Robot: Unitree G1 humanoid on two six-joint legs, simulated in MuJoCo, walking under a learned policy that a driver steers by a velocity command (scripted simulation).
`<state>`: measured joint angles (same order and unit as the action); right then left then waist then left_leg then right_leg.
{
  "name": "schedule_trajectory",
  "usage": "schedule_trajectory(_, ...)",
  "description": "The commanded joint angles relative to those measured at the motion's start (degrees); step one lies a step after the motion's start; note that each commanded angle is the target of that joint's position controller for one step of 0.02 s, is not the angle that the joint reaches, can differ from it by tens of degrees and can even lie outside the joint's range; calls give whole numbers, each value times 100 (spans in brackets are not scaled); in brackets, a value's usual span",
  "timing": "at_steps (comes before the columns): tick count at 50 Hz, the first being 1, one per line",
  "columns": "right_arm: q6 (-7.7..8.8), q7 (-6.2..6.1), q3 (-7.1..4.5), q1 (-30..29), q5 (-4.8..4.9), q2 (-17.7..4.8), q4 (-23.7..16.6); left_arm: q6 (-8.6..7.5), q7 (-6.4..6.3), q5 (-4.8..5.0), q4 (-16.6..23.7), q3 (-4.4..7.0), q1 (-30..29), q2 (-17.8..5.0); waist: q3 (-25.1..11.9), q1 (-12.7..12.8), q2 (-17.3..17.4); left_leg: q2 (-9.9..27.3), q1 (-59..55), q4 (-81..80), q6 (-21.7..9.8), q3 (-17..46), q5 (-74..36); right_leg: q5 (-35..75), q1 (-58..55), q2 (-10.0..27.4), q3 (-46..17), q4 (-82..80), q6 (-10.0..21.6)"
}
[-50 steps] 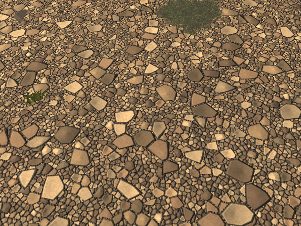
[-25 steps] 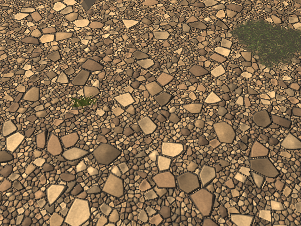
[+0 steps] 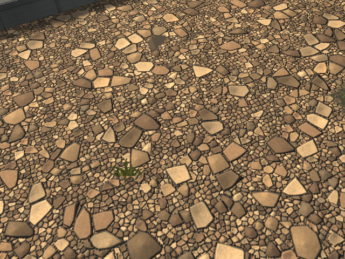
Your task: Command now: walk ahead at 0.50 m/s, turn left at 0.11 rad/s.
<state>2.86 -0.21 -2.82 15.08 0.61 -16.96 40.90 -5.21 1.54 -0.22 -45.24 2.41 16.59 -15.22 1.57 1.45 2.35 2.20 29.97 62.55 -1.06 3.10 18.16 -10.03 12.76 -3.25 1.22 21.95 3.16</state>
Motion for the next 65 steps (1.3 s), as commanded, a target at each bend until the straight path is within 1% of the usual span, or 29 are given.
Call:
schedule_trajectory(1, 86, -1, -61, -183, -57, -279, -457, -108, -42, 59, 283, 183, -101, -833, -53, -59, -725, 378, 847, -702, 126, 88, -465, 898, -555, 1554, -1509, -1336, 1058)
schedule_trajectory(6, 179, 100, 34, -1071, -15, -107, -612, -18, -95, 113, 76, 215, 219, -1038, 41, 241, -644, 225, 450, -2498, 187, -168, -2017, 1268, -603, 1318, -697, -1413, 820)
schedule_trajectory(11, 175, 259, 22, -1696, 81, -196, -841, 86, -115, 113, -221, 239, 610, -1101, 222, 379, -615, 98, 525, -3072, -83, -179, -1951, 1420, -1390, 1718, -428, -1256, 665)
schedule_trajectory(13, 164, 311, -21, -1658, 60, -301, -894, 152, -149, 117, -252, 276, 552, -1194, 148, 241, -654, -48, 336, -3174, -272, -290, -1444, 2377, -1727, 1814, -246, -881, 542)
schedule_trajectory(15, 144, 303, -197, -749, 10, -594, -685, 234, -215, 117, -197, 297, 369, -1278, -464, -327, -675, -418, -1021, -3384, -542, -623, -1313, 4293, -1692, 1632, 152, 404, 321)
schedule_trajectory(16, 117, 248, -362, 119, 23, -913, -455, 251, -275, 62, -100, 253, 372, -1199, -984, -695, -528, -358, -2418, -3394, -746, -352, -1483, 4139, -986, 1420, 397, 1600, 110)
schedule_trajectory(17, 78, 175, -531, 879, -30, -1573, -385, 156, -268, -92, 202, 72, 725, -751, -1819, -719, 552, 1047, -4732, -3289, -1561, 1990, -1371, 1835, 1216, 797, 581, 3812, -246)
schedule_trajectory(18, 78, 186, -482, 944, 118, -1423, -350, -15, -198, -90, 196, -40, 770, -511, -2378, -629, 1204, 1759, -5521, -4250, -2234, 4235, -483, -2090, 2651, -5, -189, 5138, -417)
schedule_trajectory(19, 87, 180, -358, 826, 83, -1034, -353, -169, -110, 115, 317, 96, 319, -1041, -1777, -773, 768, 1577, -5141, -4443, -1943, 3734, -48, -1925, 3280, 375, -712, 5448, -311)
schedule_trajectory(20, 99, 162, -318, 523, 32, -890, -399, -258, -80, 219, 471, 86, -143, -1054, -1122, -698, 425, 1323, -4364, -4510, -1741, 2960, -349, -1458, 3339, 608, -627, 5237, -229)
schedule_trajectory(21, 103, 162, -284, 202, 0, -798, -434, -288, -97, 119, 505, 82, -310, -991, -664, -481, -53, 1099, -3515, -4636, -1602, 2450, -915, -1109, 3118, 786, -589, 4715, -250)
schedule_trajectory(22, 113, 154, -235, -45, -37, -661, -496, -254, -127, -10, 497, 133, -336, -1030, -469, -293, -83, 911, -2924, -4773, -1517, 2096, -1441, -873, 2764, 929, -599, 4288, -307)
schedule_trajectory(24, 111, 125, -238, -236, -53, -651, -564, -144, -123, -71, 538, 134, -208, -909, -375, -52, 106, 754, -2268, -5000, -1595, 1909, -1924, -713, 2350, 952, -566, 3937, -468)
schedule_trajectory(29, 109, -30, -328, 60, 20, -908, -364, -48, -143, -94, 822, 34, -1067, -579, -63, -253, 56, 314, -1402, -5096, -1375, 1206, -1983, 802, 2030, 698, -413, 2102, -744)
schedule_trajectory(35, 14, -95, -345, 648, 113, -912, -74, -139, -42, 47, 1087, 81, -1859, -722, -83, -505, 177, 435, -1831, -4530, -1061, 1757, -1223, 1408, 1396, 375, -651, 730, -611)
schedule_trajectory(37, -35, -111, -357, 640, 92, -906, -59, -175, -26, 53, 1075, 144, -1730, -842, -120, -392, 318, 553, -2163, -4146, -978, 2068, -1348, 855, 1220, 365, -675, 611, -456)
schedule_trajectory(39, -75, -92, -296, 558, 61, -716, -94, -216, -75, 18, 899, 263, -967, -1006, -481, 15, 348, 251, -2053, -3376, -758, 1995, -1747, 666, 26, 410, -533, 272, -164)
schedule_trajectory(40, -58, -64, -172, 545, -9, -394, -190, -236, -124, -74, 832, 348, -164, -1276, -1239, 372, -69, -76, -1468, -1973, -557, 1610, -1264, 501, -1403, 1217, -1225, 438, 198)
schedule_trajectory(41, -4, -54, -49, 1386, 120, -9, -261, -142, -140, -96, 658, 477, 460, -1715, -2144, 173, -1730, -912, 520, -44, -102, 752, 1155, -380, -3536, 2594, -3577, 209, 1166)
schedule_trajectory(42, 20, -75, -106, 1351, 172, -494, -244, -92, -98, 60, 615, 421, 552, -1352, -1997, 247, -1754, -502, 1396, 886, -21, 762, 1553, -1904, -3467, 2867, -4718, -296, 1213)
schedule_trajectory(43, -6, -83, -227, 716, 164, -903, -281, -71, -121, 55, 695, 323, 280, -972, -1170, 401, -1075, -262, 1618, 1163, 21, 762, 1022, -2112, -2744, 2581, -3944, -471, 937)
schedule_trajectory(44, -43, -97, -247, 319, 104, -920, -370, -37, -133, -7, 722, 271, -52, -855, -650, 326, -688, -70, 1486, 1102, 58, 528, 598, -1425, -1998, 2336, -3132, -553, 752)
schedule_trajectory(45, -52, -83, -258, 112, 39, -840, -443, -21, -132, -38, 681, 227, -255, -730, -275, 214, -632, 81, 1357, 861, 77, 498, 320, -752, -1396, 2113, -2560, -697, 721)
schedule_trajectory(47, -108, -31, -249, 186, 94, -580, -452, -53, -141, -66, 604, 190, -415, -587, -76, -4, -920, 305, 901, 504, 68, 394, 57, -96, -772, 1785, -1711, -999, 618)
schedule_trajectory(51, -185, 13, -169, -146, 52, -277, -651, -121, -129, 6, 396, 300, -331, -821, 36, -21, -746, 442, 1083, -255, 155, 257, -419, 819, -677, 1881, -900, -1338, 824)
schedule_trajectory(56, -101, 184, -106, -851, 64, -189, -805, -51, -163, 35, 229, 360, -268, -1039, 126, 188, -601, 370, 759, -1788, 94, -82, -1821, 1373, -842, 1708, 158, -1387, 626)
schedule_trajectory(61, -118, 328, -134, -1452, 76, -287, -1105, 94, -176, 177, 19, 448, 41, -1304, 304, 253, -591, 187, 556, -2595, -193, -430, -1441, 2002, -1517, 1946, 600, -1084, 420)
schedule_trajectory(63, -153, 336, -249, -1168, 31, -501, -1112, 170, -207, 230, 15, 504, 22, -1486, 2, -25, -749, -172, -112, -2694, -429, -753, -836, 3873, -1726, 1940, 838, -269, 300)
schedule_trajectory(65, -210, 245, -567, 475, 55, -1031, -667, 233, -257, 222, 59, 448, -5, -1376, -866, -911, -537, -610, -2516, -3132, -824, -816, -1077, 4296, -860, 1617, 1148, 1968, 3)
